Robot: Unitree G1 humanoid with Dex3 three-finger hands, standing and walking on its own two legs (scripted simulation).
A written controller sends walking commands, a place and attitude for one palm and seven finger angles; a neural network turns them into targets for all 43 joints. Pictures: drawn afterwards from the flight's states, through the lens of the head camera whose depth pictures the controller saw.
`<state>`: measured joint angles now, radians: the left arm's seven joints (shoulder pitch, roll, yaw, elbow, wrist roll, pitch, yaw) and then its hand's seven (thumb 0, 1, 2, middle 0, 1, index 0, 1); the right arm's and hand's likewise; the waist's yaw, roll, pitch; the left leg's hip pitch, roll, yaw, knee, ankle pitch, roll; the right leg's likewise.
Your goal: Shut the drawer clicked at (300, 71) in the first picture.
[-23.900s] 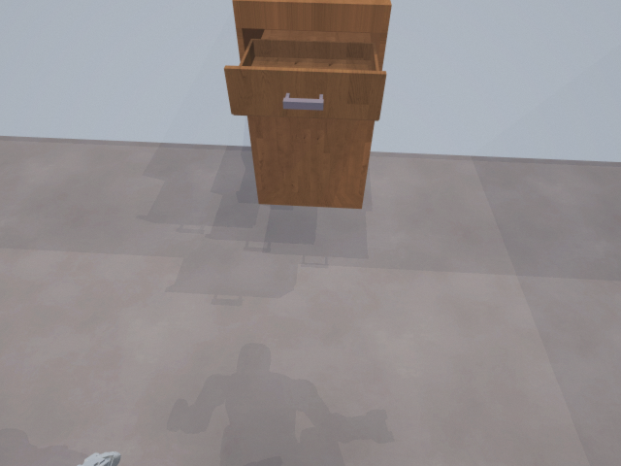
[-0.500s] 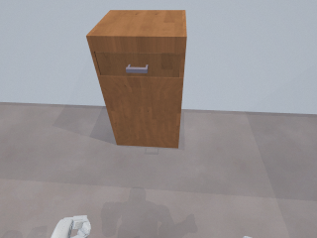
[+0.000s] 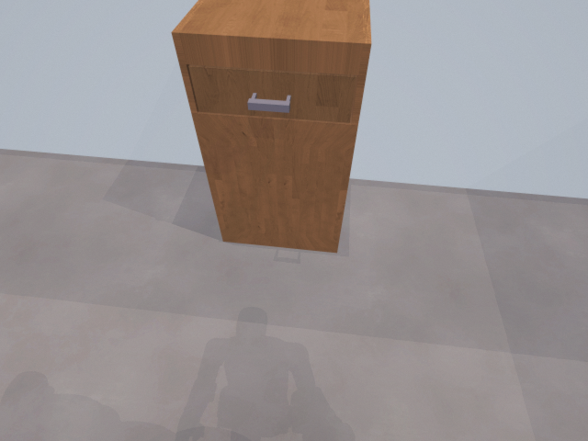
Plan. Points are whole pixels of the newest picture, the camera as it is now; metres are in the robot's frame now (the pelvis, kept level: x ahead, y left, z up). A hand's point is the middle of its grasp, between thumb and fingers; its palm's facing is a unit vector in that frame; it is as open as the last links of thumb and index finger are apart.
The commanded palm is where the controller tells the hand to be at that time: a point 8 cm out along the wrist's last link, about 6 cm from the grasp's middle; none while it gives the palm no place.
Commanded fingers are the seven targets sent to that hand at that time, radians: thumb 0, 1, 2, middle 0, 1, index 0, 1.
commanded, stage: let the arm hang, fingers relaxed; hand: left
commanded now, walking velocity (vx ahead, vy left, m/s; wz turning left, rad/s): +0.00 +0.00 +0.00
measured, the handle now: (270, 101) +0.94 +0.13 -0.05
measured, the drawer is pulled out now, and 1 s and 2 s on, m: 0.00 0.00 0.00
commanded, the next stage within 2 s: look to check the result in 0.40 s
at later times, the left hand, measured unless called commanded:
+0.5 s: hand out of the picture +0.09 +0.21 -0.16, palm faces +0.00 -0.96 -0.27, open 7.4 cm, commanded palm none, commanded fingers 0.00 0.90 0.90 -0.20 -0.30 -0.20 -0.30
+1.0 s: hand out of the picture +0.10 +0.22 -0.16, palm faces -0.02 -0.95 -0.30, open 7.4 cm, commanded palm none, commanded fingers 0.00 0.90 0.90 -0.20 -0.30 -0.20 -0.30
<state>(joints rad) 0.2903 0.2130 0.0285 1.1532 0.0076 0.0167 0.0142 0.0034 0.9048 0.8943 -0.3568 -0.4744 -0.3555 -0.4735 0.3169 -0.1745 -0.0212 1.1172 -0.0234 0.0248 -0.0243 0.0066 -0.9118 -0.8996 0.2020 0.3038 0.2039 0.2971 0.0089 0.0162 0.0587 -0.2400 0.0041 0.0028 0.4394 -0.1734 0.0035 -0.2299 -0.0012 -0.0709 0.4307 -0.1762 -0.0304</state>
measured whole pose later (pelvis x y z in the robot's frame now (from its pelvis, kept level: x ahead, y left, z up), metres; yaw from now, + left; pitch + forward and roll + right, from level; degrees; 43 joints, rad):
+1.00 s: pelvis +0.04 -0.01 +0.01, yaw -2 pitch -2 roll +0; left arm 0.13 0.27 0.02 1.15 0.01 -0.01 0.01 0.00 0.90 0.89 -0.21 -0.30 -0.21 -0.30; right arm 0.16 -0.27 -0.02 1.13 -0.02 0.01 -0.02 0.01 -0.91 -0.90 0.20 0.30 0.20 0.30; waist -0.01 0.02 0.06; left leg -0.13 0.02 0.03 0.34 -0.18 -0.01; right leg -0.13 0.02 -0.05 0.33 -0.18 -0.04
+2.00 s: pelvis +0.05 +0.00 +0.01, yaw -2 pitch -1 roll +0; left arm 0.12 0.30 0.02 1.14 0.01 -0.02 0.00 0.00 0.90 0.89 -0.21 -0.30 -0.21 -0.30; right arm 0.14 -0.29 -0.01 1.13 -0.02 0.00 -0.01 0.01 -0.91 -0.90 0.20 0.30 0.21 0.30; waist -0.01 0.01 0.05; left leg -0.10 0.01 0.03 0.30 -0.19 0.00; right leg -0.10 0.01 -0.04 0.30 -0.18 -0.02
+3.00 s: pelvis +0.06 +0.00 +0.01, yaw -2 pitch -1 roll +0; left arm 0.11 0.32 0.02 1.14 0.01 -0.02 0.00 0.00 0.90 0.89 -0.21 -0.30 -0.21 -0.30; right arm 0.13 -0.31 -0.01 1.13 -0.02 0.00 -0.01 0.01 -0.91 -0.90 0.20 0.30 0.21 0.30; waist -0.01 0.01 0.04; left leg -0.07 0.02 0.03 0.28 -0.19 -0.01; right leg -0.08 0.02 -0.04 0.29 -0.18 -0.03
